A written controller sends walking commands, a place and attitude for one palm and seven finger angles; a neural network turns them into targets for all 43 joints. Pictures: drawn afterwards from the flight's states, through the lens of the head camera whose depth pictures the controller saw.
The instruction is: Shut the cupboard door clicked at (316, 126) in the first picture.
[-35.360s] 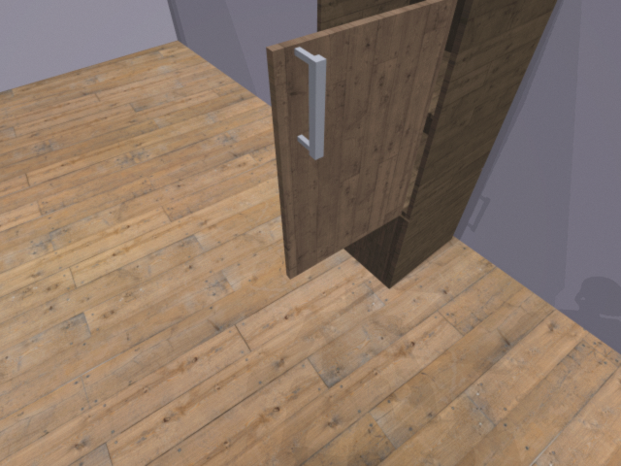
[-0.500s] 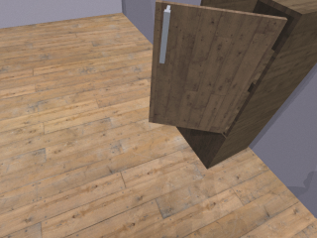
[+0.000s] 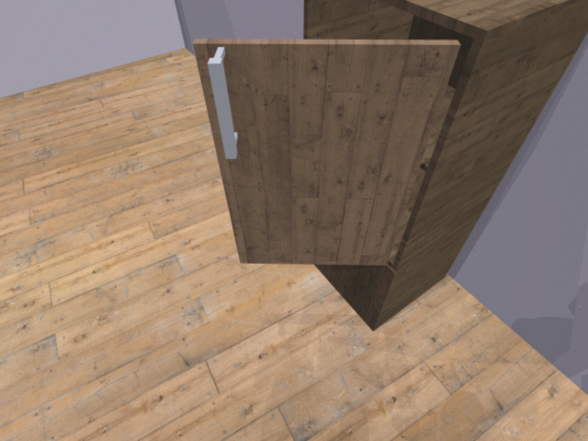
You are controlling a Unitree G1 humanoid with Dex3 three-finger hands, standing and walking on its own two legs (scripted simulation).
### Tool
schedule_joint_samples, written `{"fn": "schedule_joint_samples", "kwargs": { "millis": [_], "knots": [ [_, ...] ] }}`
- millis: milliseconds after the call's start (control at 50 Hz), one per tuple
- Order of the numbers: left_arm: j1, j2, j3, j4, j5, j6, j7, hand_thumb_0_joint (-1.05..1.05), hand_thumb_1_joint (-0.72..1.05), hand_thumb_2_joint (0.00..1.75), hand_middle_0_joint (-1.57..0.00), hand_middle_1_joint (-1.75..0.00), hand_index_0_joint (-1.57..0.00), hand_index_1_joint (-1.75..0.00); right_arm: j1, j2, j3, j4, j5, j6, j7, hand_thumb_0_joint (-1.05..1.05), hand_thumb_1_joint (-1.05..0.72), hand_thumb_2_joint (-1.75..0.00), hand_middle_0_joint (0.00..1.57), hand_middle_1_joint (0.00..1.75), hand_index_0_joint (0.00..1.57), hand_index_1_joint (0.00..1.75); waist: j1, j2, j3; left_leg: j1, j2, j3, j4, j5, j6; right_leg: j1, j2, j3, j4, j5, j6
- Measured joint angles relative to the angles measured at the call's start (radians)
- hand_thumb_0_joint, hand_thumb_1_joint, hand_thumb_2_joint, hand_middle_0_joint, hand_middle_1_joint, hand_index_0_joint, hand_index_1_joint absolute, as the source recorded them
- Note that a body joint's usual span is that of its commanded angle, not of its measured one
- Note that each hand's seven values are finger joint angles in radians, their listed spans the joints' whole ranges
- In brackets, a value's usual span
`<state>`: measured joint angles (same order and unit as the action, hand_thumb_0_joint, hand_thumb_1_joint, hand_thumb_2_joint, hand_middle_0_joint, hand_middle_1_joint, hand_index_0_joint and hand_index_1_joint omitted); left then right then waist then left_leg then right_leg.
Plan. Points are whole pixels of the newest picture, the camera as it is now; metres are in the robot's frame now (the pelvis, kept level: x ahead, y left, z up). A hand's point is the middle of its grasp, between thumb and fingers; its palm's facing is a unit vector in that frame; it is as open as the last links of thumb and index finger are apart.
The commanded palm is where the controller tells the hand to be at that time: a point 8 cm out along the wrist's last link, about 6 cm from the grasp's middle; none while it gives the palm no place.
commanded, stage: take the last steps up to it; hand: left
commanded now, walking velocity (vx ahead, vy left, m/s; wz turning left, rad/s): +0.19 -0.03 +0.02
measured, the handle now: (226, 106) +0.59 +0.12 +0.16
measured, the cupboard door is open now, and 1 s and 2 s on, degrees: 54 54 54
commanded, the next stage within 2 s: come to a stop and stand still in 0.10 s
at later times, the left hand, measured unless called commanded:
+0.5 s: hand out of the picture +0.12 +0.17 -0.19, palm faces +0.06 -0.98 -0.19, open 7.3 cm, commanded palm none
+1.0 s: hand out of the picture +0.15 +0.17 -0.18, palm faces +0.04 -0.98 -0.21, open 7.4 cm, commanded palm none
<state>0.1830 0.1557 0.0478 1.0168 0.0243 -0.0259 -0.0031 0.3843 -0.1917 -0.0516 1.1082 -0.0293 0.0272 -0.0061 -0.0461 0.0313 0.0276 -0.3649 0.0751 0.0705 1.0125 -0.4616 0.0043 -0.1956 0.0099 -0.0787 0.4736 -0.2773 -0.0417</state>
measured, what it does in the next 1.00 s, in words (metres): steps on the spot: left foot, then right foot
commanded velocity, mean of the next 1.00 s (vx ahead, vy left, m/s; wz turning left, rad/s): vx -0.08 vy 0.01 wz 0.00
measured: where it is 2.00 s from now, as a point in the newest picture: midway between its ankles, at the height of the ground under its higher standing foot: outside the picture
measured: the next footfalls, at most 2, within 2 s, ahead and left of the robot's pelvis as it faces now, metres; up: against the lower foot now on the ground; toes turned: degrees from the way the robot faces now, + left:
left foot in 0.22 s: +0.19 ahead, +0.10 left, +0.00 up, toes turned +7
right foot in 0.52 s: +0.15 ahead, -0.13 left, +0.00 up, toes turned +1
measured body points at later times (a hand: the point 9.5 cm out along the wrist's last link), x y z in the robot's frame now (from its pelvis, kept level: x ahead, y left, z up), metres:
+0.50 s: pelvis +0.11 -0.01 -0.01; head +0.14 +0.00 +0.44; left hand +0.12 +0.22 -0.17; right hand +0.19 -0.23 -0.16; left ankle +0.15 +0.10 -0.74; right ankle +0.11 -0.13 -0.73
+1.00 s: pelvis +0.09 -0.01 +0.00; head +0.10 +0.00 +0.45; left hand +0.14 +0.23 -0.16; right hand +0.13 -0.25 -0.15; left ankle +0.07 +0.09 -0.74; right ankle +0.11 -0.13 -0.74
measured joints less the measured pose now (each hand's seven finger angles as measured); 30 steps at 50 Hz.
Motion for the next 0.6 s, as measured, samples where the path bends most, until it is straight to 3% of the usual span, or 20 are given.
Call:
{"fn": "schedule_joint_samples", "kwargs": {
  "millis": [60,180,220,240,280,340,420,520,600],
  "knots": [
    [0.033,0.010,0.010,0.023,-0.002,-0.007,0.019,-0.01,0.94,0.90,-0.20,-0.30,-0.20,-0.30,-0.047,0.008,-0.001,-0.029,-0.002,-0.013,0.001,0.01,-0.91,-0.90,0.20,0.30,0.20,0.30,0.005,-0.019,-0.001,-0.083,0.003,0.006,-0.014,0.064,-0.011,0.058,0.008,-0.005,-0.080,0.019,-0.002],
    [0.088,0.015,-0.005,0.087,-0.001,-0.008,0.013,0.00,0.93,0.90,-0.20,-0.30,-0.20,-0.30,-0.139,0.027,0.010,-0.073,0.003,-0.044,0.003,0.00,-0.91,-0.90,0.20,0.30,0.20,0.30,0.023,-0.034,0.017,-0.073,-0.004,0.021,-0.309,0.180,-0.018,0.137,0.027,-0.016,-0.099,-0.033,0.004],
    [0.112,0.009,-0.009,0.105,-0.006,-0.003,0.013,0.00,0.93,0.90,-0.20,-0.30,-0.20,-0.30,-0.153,0.031,0.018,-0.079,0.002,-0.059,0.003,0.00,-0.91,-0.90,0.20,0.30,0.20,0.30,0.031,-0.033,0.019,-0.020,-0.016,0.022,-0.423,0.276,-0.011,0.147,0.031,-0.019,-0.045,-0.088,0.014],
    [0.121,0.009,-0.010,0.112,-0.009,0.001,0.014,0.00,0.92,0.90,-0.20,-0.30,-0.20,-0.30,-0.159,0.036,0.021,-0.078,-0.002,-0.069,0.000,0.00,-0.91,-0.90,0.20,0.30,0.20,0.30,0.032,-0.043,0.018,-0.008,-0.026,0.025,-0.428,0.281,0.026,0.133,0.024,-0.017,0.014,-0.126,0.018],
    [0.122,0.011,-0.017,0.122,-0.014,0.017,0.023,0.00,0.92,0.90,-0.20,-0.30,-0.20,-0.30,-0.175,0.052,0.029,-0.078,-0.004,-0.073,-0.013,0.00,-0.91,-0.90,0.20,0.30,0.20,0.30,0.042,-0.075,0.025,0.001,-0.045,0.045,-0.390,0.232,0.057,0.077,0.002,0.011,0.174,-0.217,0.024],
    [0.103,-0.002,-0.026,0.124,-0.013,0.043,0.033,0.00,0.92,0.90,-0.20,-0.30,-0.20,-0.30,-0.198,0.057,0.041,-0.077,0.000,-0.058,-0.038,0.00,-0.93,-0.90,0.20,0.30,0.20,0.30,0.054,-0.084,0.036,0.044,-0.059,0.060,-0.427,0.217,0.054,0.006,-0.016,0.040,0.274,-0.281,0.047],
    [0.061,-0.016,-0.026,0.092,-0.009,0.060,0.030,0.00,0.91,0.90,-0.20,-0.30,-0.20,-0.30,-0.233,0.043,0.036,-0.074,0.010,-0.028,-0.048,-0.01,-0.94,-0.90,0.20,0.30,0.21,0.30,0.058,-0.055,0.063,0.067,-0.063,0.048,-0.479,0.245,0.053,-0.043,-0.034,0.054,0.180,-0.159,0.061],
    [0.049,0.009,-0.008,0.040,0.005,0.069,0.028,0.00,0.91,0.90,-0.20,-0.30,-0.20,-0.30,-0.255,0.035,0.019,-0.080,0.011,0.008,-0.037,0.00,-0.92,-0.90,0.20,0.30,0.21,0.30,0.066,-0.044,0.070,0.048,-0.051,0.043,-0.447,0.231,0.029,-0.080,-0.039,0.066,0.139,-0.035,0.051],
    [0.058,0.018,-0.006,0.032,0.014,0.064,0.028,0.00,0.91,0.90,-0.20,-0.30,-0.20,-0.30,-0.256,0.014,-0.002,-0.087,0.016,0.030,-0.024,0.00,-0.92,-0.90,0.20,0.30,0.21,0.30,0.057,-0.013,0.057,0.021,-0.036,0.009,-0.391,0.166,0.004,-0.079,-0.014,0.050,0.134,-0.042,0.028]
  ]
}}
